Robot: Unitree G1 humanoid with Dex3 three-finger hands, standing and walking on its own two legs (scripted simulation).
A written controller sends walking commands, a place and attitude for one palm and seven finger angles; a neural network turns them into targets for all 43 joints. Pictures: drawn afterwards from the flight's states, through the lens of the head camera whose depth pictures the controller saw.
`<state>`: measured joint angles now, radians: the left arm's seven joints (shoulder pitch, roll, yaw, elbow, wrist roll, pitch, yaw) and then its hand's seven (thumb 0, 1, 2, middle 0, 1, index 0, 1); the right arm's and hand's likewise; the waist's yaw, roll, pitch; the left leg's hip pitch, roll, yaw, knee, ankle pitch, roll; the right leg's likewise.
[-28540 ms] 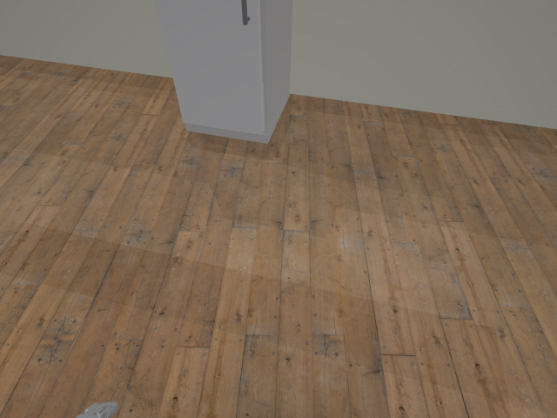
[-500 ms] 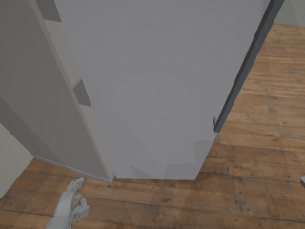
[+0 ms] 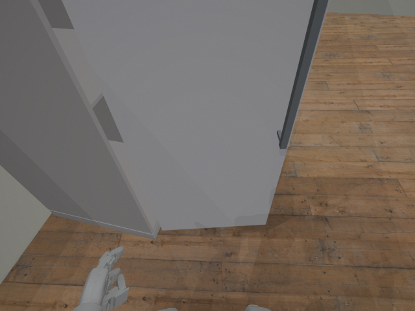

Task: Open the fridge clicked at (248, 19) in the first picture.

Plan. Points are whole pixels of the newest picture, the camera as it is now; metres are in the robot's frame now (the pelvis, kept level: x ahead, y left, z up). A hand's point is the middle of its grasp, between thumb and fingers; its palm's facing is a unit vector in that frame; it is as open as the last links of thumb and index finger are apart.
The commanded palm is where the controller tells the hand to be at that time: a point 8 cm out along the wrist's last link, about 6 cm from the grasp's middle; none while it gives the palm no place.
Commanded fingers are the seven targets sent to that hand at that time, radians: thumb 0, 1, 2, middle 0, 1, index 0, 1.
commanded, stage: step back with the hand held close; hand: right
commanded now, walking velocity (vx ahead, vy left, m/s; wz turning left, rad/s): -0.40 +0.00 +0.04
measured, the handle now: (298, 71) +0.56 -0.18 +0.17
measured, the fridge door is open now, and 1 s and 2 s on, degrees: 73 73 73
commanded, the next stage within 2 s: stop stepping back and stand still in 0.78 s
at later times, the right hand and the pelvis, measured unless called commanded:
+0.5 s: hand out of the picture +0.12 -0.28 +0.19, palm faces +0.46 +0.76 -0.45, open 7.4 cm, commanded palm +0.05 -0.31 +0.20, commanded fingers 0.00 -0.90 -0.90 0.20 0.30 0.20 0.30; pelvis -0.07 +0.00 +0.01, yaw -3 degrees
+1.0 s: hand out of the picture +0.03 -0.27 +0.19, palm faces +0.19 +0.87 -0.46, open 7.4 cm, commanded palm -0.02 -0.32 +0.20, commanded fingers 0.00 -0.90 -0.90 0.20 0.30 0.20 0.30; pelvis -0.20 -0.04 +0.03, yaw +7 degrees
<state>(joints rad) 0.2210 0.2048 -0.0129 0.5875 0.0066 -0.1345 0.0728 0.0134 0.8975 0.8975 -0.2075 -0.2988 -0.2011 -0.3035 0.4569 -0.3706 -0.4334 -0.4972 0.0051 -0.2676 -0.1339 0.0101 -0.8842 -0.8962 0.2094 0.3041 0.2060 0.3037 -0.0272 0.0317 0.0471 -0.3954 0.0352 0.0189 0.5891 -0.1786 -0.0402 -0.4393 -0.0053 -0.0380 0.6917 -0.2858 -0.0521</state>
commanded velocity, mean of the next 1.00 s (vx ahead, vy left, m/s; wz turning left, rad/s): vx -0.30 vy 0.01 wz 0.04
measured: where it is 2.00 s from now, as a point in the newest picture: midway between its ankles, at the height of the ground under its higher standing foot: outside the picture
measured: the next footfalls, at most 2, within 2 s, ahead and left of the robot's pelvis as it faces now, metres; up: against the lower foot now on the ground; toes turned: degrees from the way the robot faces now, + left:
left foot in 0.62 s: -0.15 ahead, +0.14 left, +0.00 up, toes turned +1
right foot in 0.78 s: -0.01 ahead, -0.07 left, +0.00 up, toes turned +2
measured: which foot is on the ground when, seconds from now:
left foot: down 0.00-0.38, up 0.40-0.60, down 0.62-0.80, up 0.82-1.00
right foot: down 0.00-0.62, up 0.64-0.76, down 0.78-1.00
